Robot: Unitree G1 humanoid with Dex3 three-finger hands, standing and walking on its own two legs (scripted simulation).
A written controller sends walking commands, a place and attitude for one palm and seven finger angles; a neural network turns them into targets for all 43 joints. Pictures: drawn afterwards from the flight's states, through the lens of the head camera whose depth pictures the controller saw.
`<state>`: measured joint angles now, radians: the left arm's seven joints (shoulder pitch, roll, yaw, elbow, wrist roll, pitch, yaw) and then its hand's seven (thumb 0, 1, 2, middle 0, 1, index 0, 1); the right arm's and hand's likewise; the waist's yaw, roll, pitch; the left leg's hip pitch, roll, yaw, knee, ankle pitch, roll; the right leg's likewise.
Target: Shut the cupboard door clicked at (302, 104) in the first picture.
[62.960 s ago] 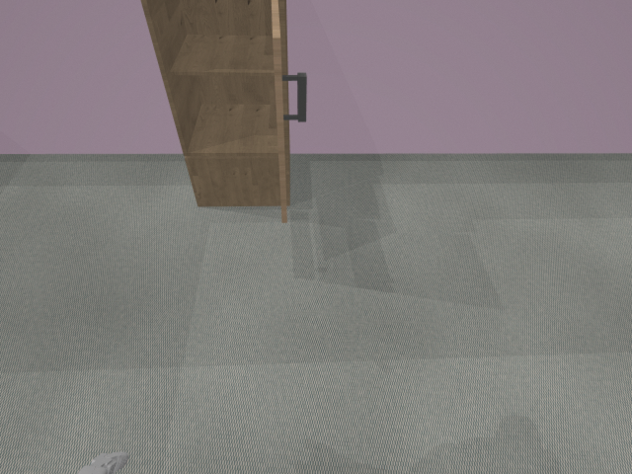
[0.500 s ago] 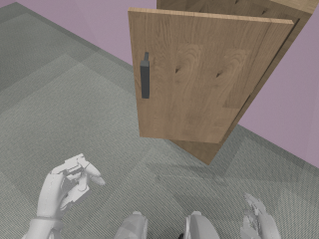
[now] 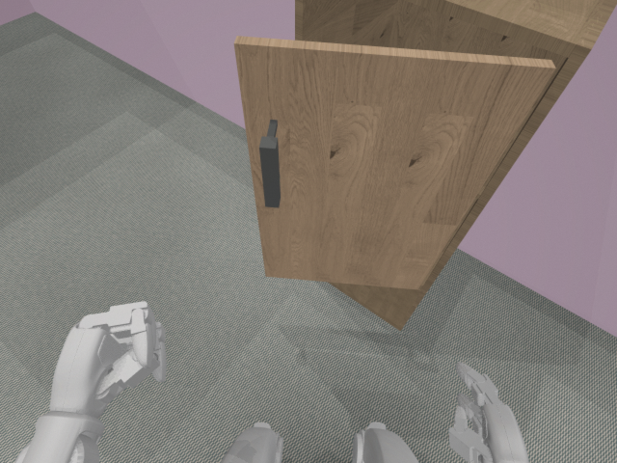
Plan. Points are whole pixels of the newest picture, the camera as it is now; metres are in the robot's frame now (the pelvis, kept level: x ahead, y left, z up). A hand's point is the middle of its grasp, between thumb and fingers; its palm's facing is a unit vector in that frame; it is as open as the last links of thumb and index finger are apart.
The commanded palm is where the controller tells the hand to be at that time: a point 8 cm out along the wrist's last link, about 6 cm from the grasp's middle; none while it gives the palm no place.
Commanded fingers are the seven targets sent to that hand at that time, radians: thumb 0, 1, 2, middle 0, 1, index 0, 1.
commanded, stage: raise the hand and make a fist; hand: left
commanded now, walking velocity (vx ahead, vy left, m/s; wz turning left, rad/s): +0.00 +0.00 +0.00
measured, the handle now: (272, 165) +0.52 +0.10 +0.06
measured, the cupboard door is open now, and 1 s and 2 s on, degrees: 32 32 32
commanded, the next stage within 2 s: bring the fist close to the handle in 0.40 s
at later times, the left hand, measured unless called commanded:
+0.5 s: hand (178, 368) +0.22 +0.16 +0.04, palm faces -0.04 -1.00 -0.04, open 3.1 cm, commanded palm +0.20 +0.22 +0.06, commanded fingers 0.00 0.90 0.90 -1.30 -1.50 -1.30 -1.50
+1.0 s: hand (238, 281) +0.32 +0.11 +0.07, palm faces -0.01 -1.00 -0.02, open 3.1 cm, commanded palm +0.30 +0.16 +0.06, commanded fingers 0.00 0.90 0.90 -1.30 -1.50 -1.30 -1.50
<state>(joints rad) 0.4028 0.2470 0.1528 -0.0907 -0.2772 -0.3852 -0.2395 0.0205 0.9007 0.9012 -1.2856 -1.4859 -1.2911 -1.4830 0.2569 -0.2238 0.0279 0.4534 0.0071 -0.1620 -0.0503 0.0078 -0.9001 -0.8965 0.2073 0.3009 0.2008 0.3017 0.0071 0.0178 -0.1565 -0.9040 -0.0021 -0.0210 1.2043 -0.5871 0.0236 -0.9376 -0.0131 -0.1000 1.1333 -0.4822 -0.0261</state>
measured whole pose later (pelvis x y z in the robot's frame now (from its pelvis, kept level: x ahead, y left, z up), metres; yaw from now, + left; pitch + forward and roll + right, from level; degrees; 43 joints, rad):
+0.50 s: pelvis +0.00 -0.01 +0.00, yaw +0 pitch +16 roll -1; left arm 0.38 0.23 0.13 0.02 -0.27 -0.39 -0.27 0.02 0.90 0.90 -1.29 -1.50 -1.30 -1.50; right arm 0.25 -0.24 0.01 0.47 0.02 -0.15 -0.05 0.01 -0.90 -0.90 0.21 0.30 0.20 0.30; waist -0.01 0.03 -0.16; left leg -0.89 0.00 -0.02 1.18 -0.57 0.01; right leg -0.93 -0.01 -0.10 1.13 -0.48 -0.04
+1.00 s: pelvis +0.00 -0.01 +0.01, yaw +0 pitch +17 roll +0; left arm 0.01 0.15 0.02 0.19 -0.15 -0.37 -0.02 0.02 0.90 0.90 -1.30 -1.50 -1.30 -1.49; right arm 0.28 -0.23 0.02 0.52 0.00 -0.12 -0.01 0.01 -0.90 -0.90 0.21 0.30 0.20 0.30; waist -0.03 0.03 -0.16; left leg -0.88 -0.01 0.00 1.14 -0.56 0.01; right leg -0.94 -0.02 -0.07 1.11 -0.47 -0.03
